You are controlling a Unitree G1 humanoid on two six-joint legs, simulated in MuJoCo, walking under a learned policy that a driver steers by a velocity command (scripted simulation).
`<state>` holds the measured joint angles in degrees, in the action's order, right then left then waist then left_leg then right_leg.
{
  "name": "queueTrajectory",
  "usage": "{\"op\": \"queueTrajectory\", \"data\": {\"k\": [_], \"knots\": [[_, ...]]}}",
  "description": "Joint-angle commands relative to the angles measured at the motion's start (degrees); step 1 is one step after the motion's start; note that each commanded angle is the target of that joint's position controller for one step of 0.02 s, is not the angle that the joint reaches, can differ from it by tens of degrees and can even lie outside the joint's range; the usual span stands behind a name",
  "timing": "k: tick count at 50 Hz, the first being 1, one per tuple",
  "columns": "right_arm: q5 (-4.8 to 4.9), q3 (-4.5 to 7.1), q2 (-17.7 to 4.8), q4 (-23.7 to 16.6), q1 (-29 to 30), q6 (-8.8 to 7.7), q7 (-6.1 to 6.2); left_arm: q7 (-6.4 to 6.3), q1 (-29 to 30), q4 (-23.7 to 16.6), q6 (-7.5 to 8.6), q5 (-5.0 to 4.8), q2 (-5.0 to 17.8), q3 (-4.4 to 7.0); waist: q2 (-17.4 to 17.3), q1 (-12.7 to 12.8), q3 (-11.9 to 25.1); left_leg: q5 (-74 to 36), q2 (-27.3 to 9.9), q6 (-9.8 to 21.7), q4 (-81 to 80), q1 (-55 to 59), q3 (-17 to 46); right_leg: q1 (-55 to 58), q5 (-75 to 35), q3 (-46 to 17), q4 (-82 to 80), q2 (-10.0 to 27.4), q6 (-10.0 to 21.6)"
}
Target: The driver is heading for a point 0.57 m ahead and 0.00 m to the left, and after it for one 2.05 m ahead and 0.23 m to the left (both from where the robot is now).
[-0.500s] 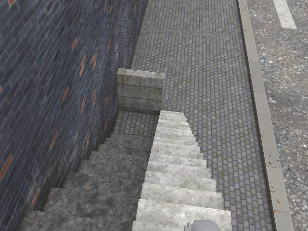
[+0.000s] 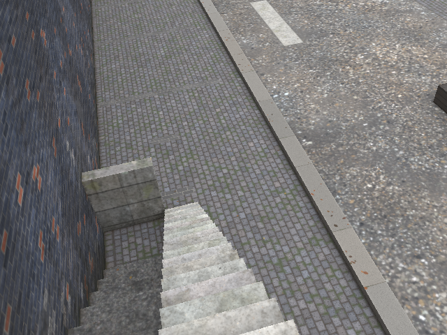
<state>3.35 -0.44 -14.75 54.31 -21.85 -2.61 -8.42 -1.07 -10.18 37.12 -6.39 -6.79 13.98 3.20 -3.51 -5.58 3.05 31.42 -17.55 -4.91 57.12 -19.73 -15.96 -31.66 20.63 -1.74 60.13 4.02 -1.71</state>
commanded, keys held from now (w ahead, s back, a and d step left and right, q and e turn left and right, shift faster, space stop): w+e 0.28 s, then w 0.44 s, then w+q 0.28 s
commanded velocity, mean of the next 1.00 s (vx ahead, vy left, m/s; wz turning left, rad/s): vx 0.50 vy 0.00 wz -0.23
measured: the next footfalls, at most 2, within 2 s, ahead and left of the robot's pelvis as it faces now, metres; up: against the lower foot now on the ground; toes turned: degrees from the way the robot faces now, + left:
left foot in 0.34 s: +0.07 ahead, +0.07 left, +0.00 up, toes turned -6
right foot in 0.88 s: +0.31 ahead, -0.29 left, -0.21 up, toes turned -12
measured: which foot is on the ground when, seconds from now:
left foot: down 0.00-0.02, up 0.04-0.32, down 0.34-0.88, up 0.90-1.00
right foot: down 0.00-0.32, up 0.34-0.86, down 0.88-1.00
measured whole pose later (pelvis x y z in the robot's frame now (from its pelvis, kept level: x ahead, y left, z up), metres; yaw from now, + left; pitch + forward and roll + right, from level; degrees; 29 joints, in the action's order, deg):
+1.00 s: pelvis +0.24 -0.17 -0.15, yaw -9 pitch -2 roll +1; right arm 7.9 2.6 -16.3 55.9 -21.0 5.8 0.9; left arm 5.6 -13.5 57.0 0.7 -5.0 11.3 3.3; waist -1.3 -4.9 -4.0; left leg 35.3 -0.6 5.5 111.1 -39.3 2.3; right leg -18.4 14.1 2.5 35.0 1.5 1.6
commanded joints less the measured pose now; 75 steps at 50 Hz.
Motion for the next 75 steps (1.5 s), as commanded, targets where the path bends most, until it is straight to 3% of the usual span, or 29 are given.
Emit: {"op": "queueTrajectory", "data": {"k": [1,2,3,4,7,10,13,15,17,18,19,20,23,24,27,32,39,43,45,46,47,51,53,56,60,61,63,65,75], "knots": [[0.10,0.81,-2.8,-5.9,-0.6,3.89,1.51,0.64,-10.7,-1.1,-1.66,-0.48,15.7,4.96,26.3,5.7,4.1,24.9,12.9,-1.5,27.3,-24.7,-4.6,28.7,-37.9,-9.2,-13.6,2.4,6.8],[0.37,2.06,-6.3,-8.3,6.0,4.34,3.16,1.97,-26.2,4.1,-1.62,-1.85,19.7,6.25,34.4,14.6,7.6,33.6,14.9,-0.5,41.1,-36.8,5.8,35.9,-23.7,-30.4,-26.8,10.8,13.7],[1.32,3.54,-11.6,-10.8,19.4,4.74,4.00,2.80,-30.4,7.2,-0.75,-0.09,20.1,6.43,23.8,21.5,-2.1,26.7,16.7,2.8,40.7,-44.2,15.6,25.5,-1.2,-39.4,-33.8,11.3,19.2],[1.63,3.78,-9.9,-12.7,24.5,5.14,4.74,3.24,-21.0,8.1,-0.20,0.64,16.9,4.93,19.7,15.0,-13.6,14.0,17.1,5.6,31.1,-47.2,20.9,12.6,20.0,-42.2,-35.7,12.9,21.2],[-3.52,3.67,-5.1,-1.9,5.0,6.67,5.62,0.21,6.8,3.1,-1.78,5.82,9.2,1.89,22.5,-2.9,-9.7,-2.4,20.2,3.6,29.9,-10.2,15.6,-22.4,28.6,-26.4,-36.1,8.1,18.1],[0.54,5.05,-7.3,-0.6,4.2,5.58,7.10,0.61,7.5,4.3,-0.98,1.20,6.8,1.08,17.1,-2.5,-10.0,5.2,20.9,-1.8,43.1,-5.4,16.0,-26.5,18.6,-23.2,-31.8,7.1,18.4],[-0.94,3.99,-6.4,-3.8,13.3,5.50,7.30,-0.74,2.4,4.7,-0.88,3.66,9.1,1.74,5.0,2.5,-6.3,4.9,16.8,-0.3,30.9,-15.3,22.1,-9.8,4.1,-25.7,-18.5,7.3,17.3],[0.52,2.07,-1.5,-1.1,0.1,4.97,4.35,-3.17,1.0,5.6,-2.06,2.16,8.7,2.05,4.1,-4.9,-1.6,-1.7,18.2,-0.3,1.1,9.5,7.0,-15.3,5.4,-11.1,-14.3,-4.4,14.3],[-0.89,1.88,0.6,8.0,-27.3,3.41,2.36,-4.49,16.8,0.1,-1.95,1.68,-1.1,-1.02,-5.9,-20.3,-8.8,-5.4,17.7,0.3,-3.9,29.0,16.0,-41.8,8.7,-10.0,30.0,-20.4,13.8],[1.93,-1.62,-1.3,3.3,-20.8,3.08,1.01,-4.57,6.2,-4.4,0.43,-1.10,-3.5,-1.43,-25.5,-5.5,-12.8,-51.0,1.7,0.1,-9.8,27.0,45.0,-54.8,32.4,-19.5,39.2,-25.9,12.8],[4.51,2.41,-8.8,4.8,-20.7,3.16,2.64,-1.26,3.0,-0.7,0.76,-1.68,0.0,-0.21,-23.9,-0.7,-9.4,-31.1,-2.1,-3.3,-35.1,24.4,67.3,-54.4,24.3,-22.6,32.3,-22.3,13.6],[4.56,2.31,-9.0,1.6,-11.3,1.54,3.83,0.97,7.9,-0.5,-0.43,-2.11,1.0,-0.39,-16.6,3.5,-15.7,-14.3,-5.3,-5.8,-41.3,15.9,68.4,-54.2,12.5,-22.0,27.5,-20.1,12.0],[-1.51,0.25,-4.3,1.5,10.6,1.83,6.96,0.26,-5.6,11.7,-1.79,1.18,5.3,2.56,-6.6,15.6,-9.6,-9.3,-0.3,2.1,-37.2,-10.8,46.5,-17.2,-2.5,-15.1,19.1,-12.5,4.8],[-1.47,0.55,-1.1,5.5,4.7,0.92,7.12,0.73,-9.4,17.4,-2.81,-1.16,9.3,4.70,-0.9,12.9,-9.5,3.0,4.7,8.6,-27.7,-7.3,39.1,-19.3,-8.5,-13.2,17.9,-11.9,2.7],[-1.35,0.49,-2.2,8.8,-2.7,-0.51,5.47,0.77,1.6,13.5,-2.46,-1.26,2.6,3.82,4.7,7.3,-11.3,3.3,4.1,13.6,-30.4,0.4,34.3,-23.0,-11.7,-9.8,15.7,-13.8,3.2],[-0.76,-0.03,-0.1,8.5,-7.7,-1.82,8.21,3.83,12.9,11.2,0.01,2.79,3.2,3.95,2.6,1.3,-11.0,3.5,4.6,11.3,-24.1,3.8,23.0,-11.2,-39.9,-4.6,-15.6,-10.3,4.7],[1.16,-0.18,0.8,6.3,-8.7,-0.01,12.06,5.94,5.7,16.0,4.77,1.54,6.2,5.56,-4.6,-2.2,-9.1,-3.0,7.4,11.9,-5.8,3.3,19.2,9.4,-55.2,-4.3,-40.6,1.0,6.4],[3.06,-0.60,-2.3,3.7,-8.1,3.86,11.61,6.41,-11.8,22.3,8.15,1.25,4.4,5.72,1.5,1.7,-8.4,-18.5,9.5,15.1,20.2,-5.0,17.5,32.6,-53.5,0.3,-49.7,2.4,5.5],[2.97,1.43,-1.5,3.3,-18.7,5.26,10.24,8.59,-19.5,25.1,9.01,2.50,6.0,2.40,22.2,0.4,3.7,26.7,23.0,12.5,64.1,-39.0,15.1,65.0,-98.8,-4.3,-12.3,12.2,4.6],[4.94,3.43,-8.2,2.8,-16.7,5.50,8.98,8.30,-25.5,21.7,8.07,-1.37,10.6,3.64,24.7,8.8,15.7,26.5,18.8,11.2,75.2,-44.5,15.6,72.2,-97.7,-5.1,-10.2,15.8,3.5],[6.07,5.34,-11.9,0.7,-10.5,6.37,9.39,7.20,-28.8,22.8,6.91,-0.20,11.5,3.56,22.1,11.5,18.4,16.6,17.0,11.7,71.1,-48.0,18.4,69.1,-74.8,-6.4,-15.4,16.6,5.2],[4.29,5.05,-8.4,-4.0,-0.1,12.22,9.34,5.47,-10.3,18.6,9.59,4.37,3.0,-1.32,10.2,4.7,-9.5,-11.8,14.5,9.5,31.9,-31.2,23.4,12.1,-21.5,-13.8,-41.6,20.4,12.4],[-1.17,3.51,-3.1,-4.9,-1.7,12.13,10.90,5.46,-8.0,21.0,10.96,4.26,0.5,-2.50,9.6,1.7,-6.8,-19.8,12.4,7.3,15.1,-20.3,24.5,11.0,-19.3,-11.9,-46.9,18.4,12.7],[1.68,6.70,-8.9,-2.7,-1.3,12.50,12.24,6.86,-10.3,21.0,10.20,3.35,1.8,-1.92,10.3,5.2,-7.5,-34.6,15.1,8.9,7.3,-28.3,26.2,24.1,-16.0,-7.4,-42.1,13.4,12.3],[-0.27,6.93,-7.9,-8.0,9.1,11.33,10.38,5.14,-12.2,21.4,10.27,4.44,2.5,-2.95,5.8,7.8,-12.3,-50.2,15.1,8.8,-7.9,-25.1,26.3,22.1,-7.8,-2.7,-44.6,14.2,9.2],[-15.77,-3.52,13.0,-13.5,9.6,4.53,3.41,0.62,-19.7,24.4,15.61,23.43,-1.3,-5.87,3.9,6.6,-24.4,-56.8,13.5,8.5,1.1,-37.5,32.6,19.5,-5.9,0.5,-43.8,10.8,12.4],[-11.96,-1.11,3.7,-11.4,2.6,-1.35,-1.67,-3.79,-23.5,25.1,17.45,20.94,-4.8,-7.43,-3.6,10.5,-16.0,-57.5,11.2,7.3,-4.3,-44.7,34.0,32.8,-9.8,0.2,-38.3,14.7,16.2],[-9.30,0.87,-2.2,-12.3,3.8,-2.11,-2.70,-3.77,-20.2,25.9,19.10,18.68,-1.7,-7.93,-0.3,8.0,-12.2,-53.8,8.1,3.9,2.4,-38.3,29.3,25.3,-9.9,3.0,-37.4,13.4,14.2],[-11.50,1.53,-3.5,-15.9,15.2,0.20,0.70,-0.36,-17.8,22.0,20.13,14.64,3.1,-6.60,5.8,9.2,-10.9,-49.0,8.1,9.1,-9.8,-15.7,16.8,18.9,-3.7,10.3,-16.6,11.7,7.0]]}}
Velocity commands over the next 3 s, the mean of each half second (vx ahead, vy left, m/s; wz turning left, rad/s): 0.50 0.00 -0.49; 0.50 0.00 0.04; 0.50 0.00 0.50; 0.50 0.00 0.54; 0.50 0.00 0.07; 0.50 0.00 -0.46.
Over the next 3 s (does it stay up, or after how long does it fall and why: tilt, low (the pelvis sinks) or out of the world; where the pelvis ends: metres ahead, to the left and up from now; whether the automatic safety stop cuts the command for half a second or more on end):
stays up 1.24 0.20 -0.98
